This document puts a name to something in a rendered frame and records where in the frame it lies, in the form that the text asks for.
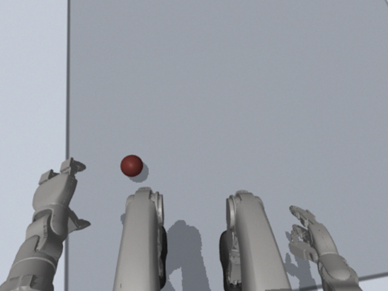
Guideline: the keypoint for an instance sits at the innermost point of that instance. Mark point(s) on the right robot foot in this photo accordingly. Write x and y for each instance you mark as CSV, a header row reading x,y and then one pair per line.
x,y
224,259

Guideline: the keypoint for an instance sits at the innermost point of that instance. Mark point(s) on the ball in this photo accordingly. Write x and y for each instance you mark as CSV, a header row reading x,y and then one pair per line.
x,y
131,165

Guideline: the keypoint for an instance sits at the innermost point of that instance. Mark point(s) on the right robot hand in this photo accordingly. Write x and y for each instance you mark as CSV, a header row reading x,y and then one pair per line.
x,y
316,240

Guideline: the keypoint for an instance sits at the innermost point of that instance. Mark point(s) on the left robot arm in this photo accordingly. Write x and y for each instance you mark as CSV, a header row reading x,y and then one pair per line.
x,y
37,259

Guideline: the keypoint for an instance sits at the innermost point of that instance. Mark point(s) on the left robot hand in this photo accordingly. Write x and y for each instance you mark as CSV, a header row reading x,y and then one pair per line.
x,y
58,189

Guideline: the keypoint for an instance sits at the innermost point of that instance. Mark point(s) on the right robot arm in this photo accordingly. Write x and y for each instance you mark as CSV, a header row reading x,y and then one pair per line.
x,y
336,275

